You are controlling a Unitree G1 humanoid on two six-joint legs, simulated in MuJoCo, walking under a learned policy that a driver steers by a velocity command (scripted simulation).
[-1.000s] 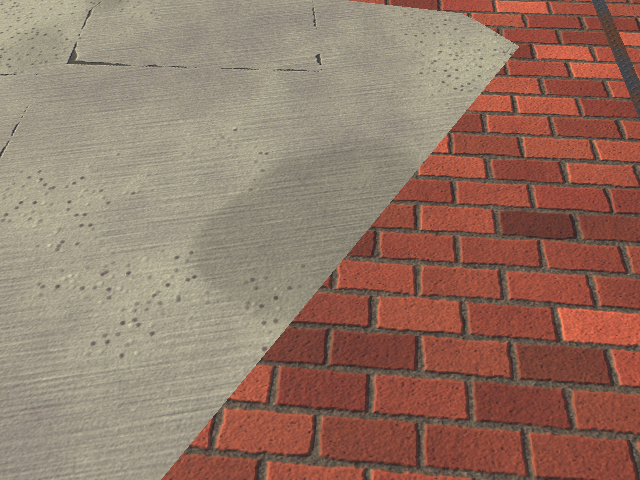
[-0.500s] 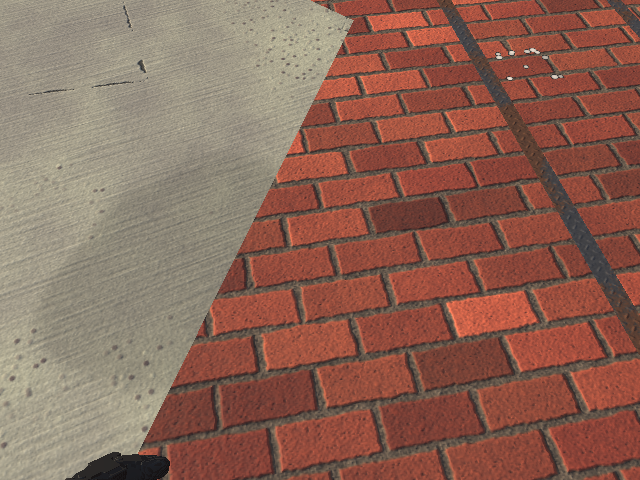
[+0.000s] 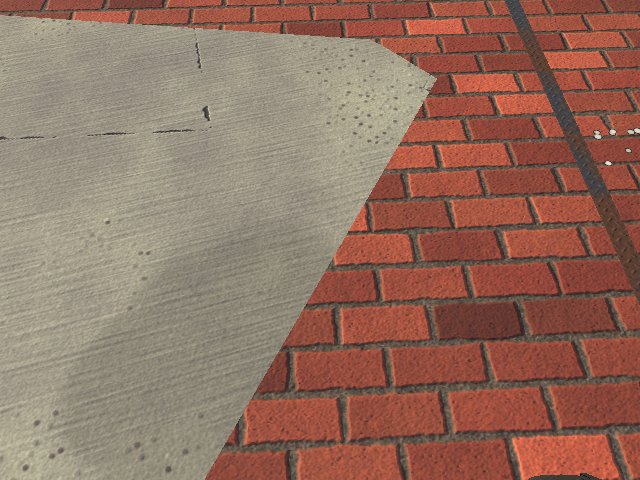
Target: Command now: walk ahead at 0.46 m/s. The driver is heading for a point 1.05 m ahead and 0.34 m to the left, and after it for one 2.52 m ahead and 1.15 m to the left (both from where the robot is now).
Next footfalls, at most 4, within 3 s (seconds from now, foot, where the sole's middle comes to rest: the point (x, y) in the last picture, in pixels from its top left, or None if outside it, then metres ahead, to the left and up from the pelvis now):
0.04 left None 0.20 0.09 -0.77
0.50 right None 0.25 -0.10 -0.77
1.12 left None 0.29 0.11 -0.77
1.56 right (381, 396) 0.63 -0.06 -0.77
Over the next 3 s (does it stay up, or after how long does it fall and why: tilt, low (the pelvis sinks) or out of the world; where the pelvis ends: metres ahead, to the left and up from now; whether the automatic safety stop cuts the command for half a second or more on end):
stays up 1.17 0.29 0.02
